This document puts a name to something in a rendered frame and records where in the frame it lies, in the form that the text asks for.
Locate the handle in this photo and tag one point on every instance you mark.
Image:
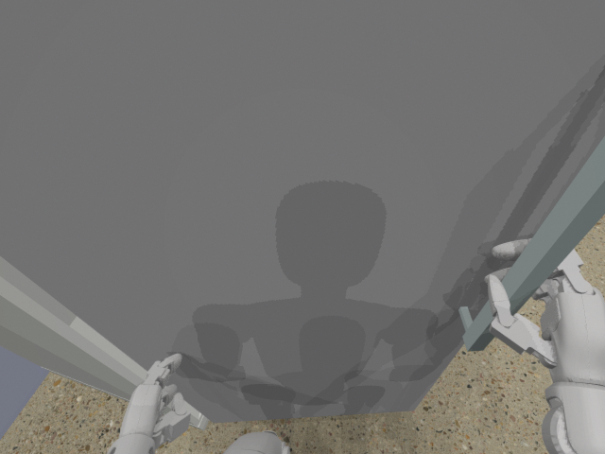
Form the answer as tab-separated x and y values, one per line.
579	209

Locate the right robot hand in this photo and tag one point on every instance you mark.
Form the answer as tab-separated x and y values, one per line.
574	316

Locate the left robot hand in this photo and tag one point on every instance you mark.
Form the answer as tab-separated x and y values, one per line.
144	414

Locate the left robot forearm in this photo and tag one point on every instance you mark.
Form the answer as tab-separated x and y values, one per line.
133	444

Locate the robot left thigh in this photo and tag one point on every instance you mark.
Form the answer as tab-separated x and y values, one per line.
258	443

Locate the right robot forearm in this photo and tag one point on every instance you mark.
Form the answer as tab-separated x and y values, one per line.
575	423

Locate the fridge door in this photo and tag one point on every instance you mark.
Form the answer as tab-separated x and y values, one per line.
297	196

